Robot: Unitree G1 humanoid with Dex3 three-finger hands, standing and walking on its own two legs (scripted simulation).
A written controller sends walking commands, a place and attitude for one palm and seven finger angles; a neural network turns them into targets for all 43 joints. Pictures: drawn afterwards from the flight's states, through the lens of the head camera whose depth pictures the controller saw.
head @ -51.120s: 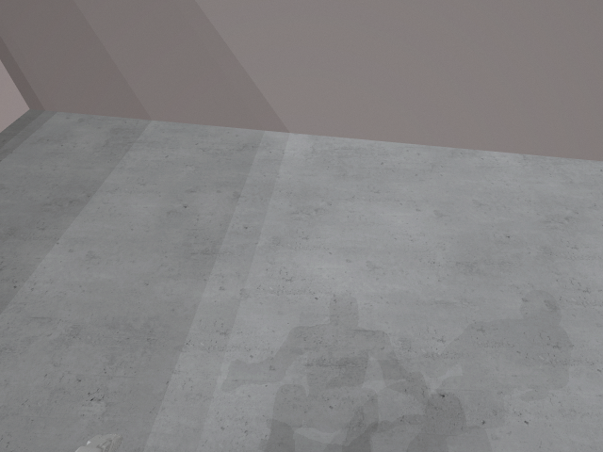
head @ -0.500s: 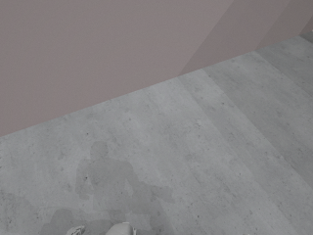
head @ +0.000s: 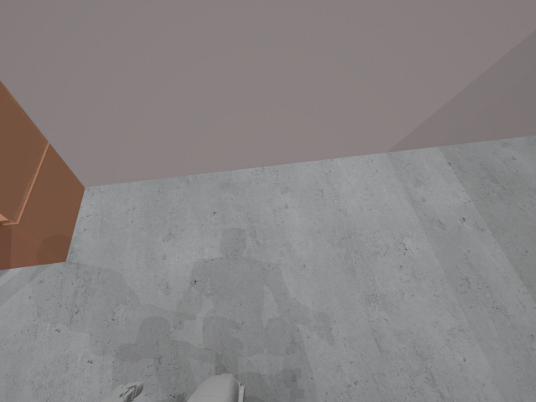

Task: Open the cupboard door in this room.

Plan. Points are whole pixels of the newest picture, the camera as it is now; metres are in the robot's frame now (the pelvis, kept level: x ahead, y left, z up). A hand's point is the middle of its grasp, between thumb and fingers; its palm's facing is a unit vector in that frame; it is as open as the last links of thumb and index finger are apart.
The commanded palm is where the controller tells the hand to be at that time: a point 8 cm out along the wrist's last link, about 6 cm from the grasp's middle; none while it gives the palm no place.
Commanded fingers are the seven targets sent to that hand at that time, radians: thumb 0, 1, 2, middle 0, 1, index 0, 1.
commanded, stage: turn to face it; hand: left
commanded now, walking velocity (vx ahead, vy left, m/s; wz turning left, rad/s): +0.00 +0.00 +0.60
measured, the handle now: out of the picture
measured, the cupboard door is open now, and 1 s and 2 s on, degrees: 46 46 46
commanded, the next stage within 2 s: take the last steps up to it in 1.42 s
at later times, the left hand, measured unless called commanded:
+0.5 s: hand out of the picture +0.05 +0.22 -0.15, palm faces +0.32 -0.90 -0.30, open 7.3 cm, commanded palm none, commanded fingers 0.00 0.90 0.90 -0.20 -0.30 -0.20 -0.30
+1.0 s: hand out of the picture -0.01 +0.22 -0.16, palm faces +0.59 -0.76 -0.26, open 7.3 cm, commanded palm none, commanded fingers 0.00 0.90 0.90 -0.20 -0.30 -0.20 -0.30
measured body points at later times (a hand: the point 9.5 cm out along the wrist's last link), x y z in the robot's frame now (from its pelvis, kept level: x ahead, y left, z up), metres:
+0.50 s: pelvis +0.02 -0.03 -0.01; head +0.07 -0.02 +0.44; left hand +0.03 +0.26 -0.13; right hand +0.18 -0.25 -0.16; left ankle -0.01 +0.12 -0.71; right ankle +0.05 -0.15 -0.74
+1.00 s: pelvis +0.04 -0.02 +0.00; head +0.07 +0.02 +0.45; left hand -0.04 +0.26 -0.14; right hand +0.25 -0.18 -0.13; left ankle -0.01 +0.09 -0.73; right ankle +0.12 -0.15 -0.69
